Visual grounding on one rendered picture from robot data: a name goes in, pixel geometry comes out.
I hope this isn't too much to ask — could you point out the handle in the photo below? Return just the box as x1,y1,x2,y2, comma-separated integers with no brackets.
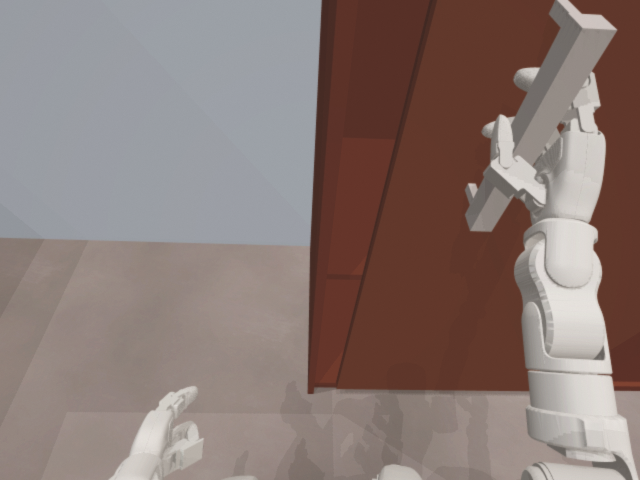
465,0,617,232

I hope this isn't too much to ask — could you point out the left robot forearm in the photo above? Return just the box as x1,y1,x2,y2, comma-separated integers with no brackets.
109,453,164,480

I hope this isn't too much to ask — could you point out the right robot forearm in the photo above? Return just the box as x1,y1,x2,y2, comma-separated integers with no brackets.
514,218,639,480

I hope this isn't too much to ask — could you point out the robot right hand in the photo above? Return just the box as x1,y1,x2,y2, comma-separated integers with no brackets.
481,68,606,226

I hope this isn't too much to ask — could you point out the robot left hand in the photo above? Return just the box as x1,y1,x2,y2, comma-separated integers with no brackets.
129,386,204,479

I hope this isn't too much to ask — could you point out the wardrobe door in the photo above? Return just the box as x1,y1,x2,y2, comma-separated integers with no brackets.
598,332,640,382
336,0,640,391

